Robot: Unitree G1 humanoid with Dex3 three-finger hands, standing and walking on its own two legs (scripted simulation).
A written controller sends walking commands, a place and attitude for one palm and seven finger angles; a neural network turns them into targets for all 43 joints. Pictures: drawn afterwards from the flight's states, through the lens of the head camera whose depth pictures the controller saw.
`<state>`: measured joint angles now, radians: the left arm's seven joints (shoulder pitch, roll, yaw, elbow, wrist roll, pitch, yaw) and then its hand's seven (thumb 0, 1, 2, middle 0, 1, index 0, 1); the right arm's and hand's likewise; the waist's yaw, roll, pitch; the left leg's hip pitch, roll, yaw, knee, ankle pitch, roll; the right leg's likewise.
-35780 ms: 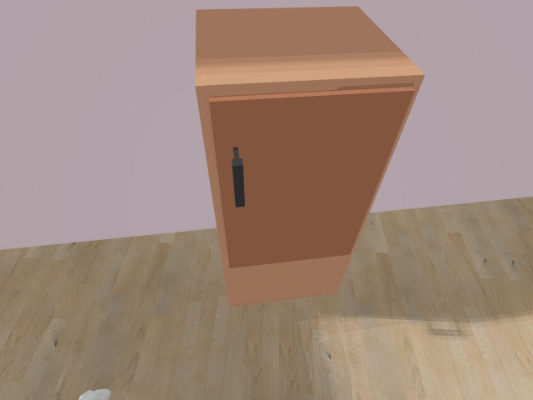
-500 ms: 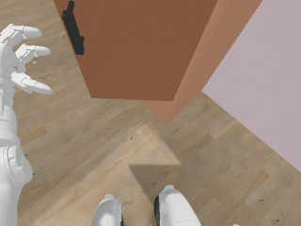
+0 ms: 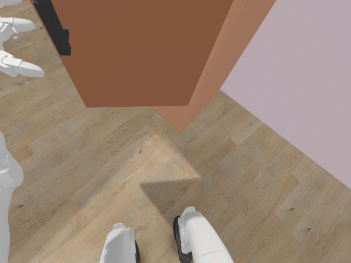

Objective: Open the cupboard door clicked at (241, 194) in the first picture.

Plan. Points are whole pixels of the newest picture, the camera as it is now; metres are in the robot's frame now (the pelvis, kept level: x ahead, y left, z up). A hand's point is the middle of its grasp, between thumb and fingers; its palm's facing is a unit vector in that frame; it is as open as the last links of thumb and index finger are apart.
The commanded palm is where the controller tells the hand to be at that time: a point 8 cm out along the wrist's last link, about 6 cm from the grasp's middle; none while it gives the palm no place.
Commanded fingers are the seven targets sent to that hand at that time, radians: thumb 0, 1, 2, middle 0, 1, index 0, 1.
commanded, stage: move the hooked fingers beside the handle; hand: left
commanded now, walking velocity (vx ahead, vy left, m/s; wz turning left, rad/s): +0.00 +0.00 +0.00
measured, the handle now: (56, 21) +0.61 +0.17 +0.08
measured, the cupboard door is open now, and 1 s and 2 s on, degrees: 45 45 45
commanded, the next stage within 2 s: slide the fingers in behind the handle in 0.66 s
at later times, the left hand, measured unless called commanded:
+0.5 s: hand (22, 47) +0.55 +0.22 +0.07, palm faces -0.07 -1.00 +0.00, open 14.0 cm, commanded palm +0.53 +0.26 +0.07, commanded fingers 0.00 -0.50 0.30 -0.30 -1.20 -0.30 -1.20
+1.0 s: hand (27, 46) +0.54 +0.21 +0.08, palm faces -0.09 -1.00 +0.00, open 14.0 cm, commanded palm +0.53 +0.25 +0.07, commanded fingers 0.00 -0.50 0.30 -0.30 -1.20 -0.30 -1.20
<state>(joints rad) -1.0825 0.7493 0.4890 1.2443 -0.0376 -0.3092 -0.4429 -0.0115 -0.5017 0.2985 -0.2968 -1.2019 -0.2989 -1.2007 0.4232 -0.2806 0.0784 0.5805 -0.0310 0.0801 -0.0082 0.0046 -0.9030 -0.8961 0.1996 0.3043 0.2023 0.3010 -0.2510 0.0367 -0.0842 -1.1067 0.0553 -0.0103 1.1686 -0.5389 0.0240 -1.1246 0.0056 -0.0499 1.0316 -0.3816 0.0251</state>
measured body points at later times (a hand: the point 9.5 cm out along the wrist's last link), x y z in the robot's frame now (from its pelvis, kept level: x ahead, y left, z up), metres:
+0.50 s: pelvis +0.01 +0.00 +0.00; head +0.18 +0.03 +0.42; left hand +0.54 +0.28 +0.08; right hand +0.01 -0.27 -0.09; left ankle -0.01 +0.10 -0.65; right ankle +0.05 -0.14 -0.65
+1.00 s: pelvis +0.00 +0.00 +0.00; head +0.18 +0.03 +0.41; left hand +0.54 +0.27 +0.08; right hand -0.01 -0.27 -0.10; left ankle -0.01 +0.10 -0.65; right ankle +0.05 -0.14 -0.65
